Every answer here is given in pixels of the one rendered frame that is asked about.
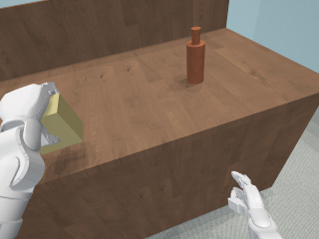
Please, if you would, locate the left robot forearm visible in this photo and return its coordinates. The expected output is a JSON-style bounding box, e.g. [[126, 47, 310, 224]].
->
[[0, 117, 45, 239]]

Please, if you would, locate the right robot forearm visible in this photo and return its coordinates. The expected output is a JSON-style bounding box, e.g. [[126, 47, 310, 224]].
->
[[247, 207, 283, 239]]

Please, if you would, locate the robot left hand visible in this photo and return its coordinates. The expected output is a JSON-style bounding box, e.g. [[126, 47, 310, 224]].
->
[[0, 82, 61, 146]]

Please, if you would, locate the robot right hand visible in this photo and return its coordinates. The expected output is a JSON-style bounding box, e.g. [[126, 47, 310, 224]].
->
[[227, 171, 265, 216]]

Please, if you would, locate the sponge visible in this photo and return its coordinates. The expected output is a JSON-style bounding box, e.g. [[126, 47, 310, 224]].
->
[[40, 93, 84, 154]]

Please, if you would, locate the table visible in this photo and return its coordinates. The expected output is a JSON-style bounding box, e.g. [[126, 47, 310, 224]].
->
[[0, 0, 319, 239]]

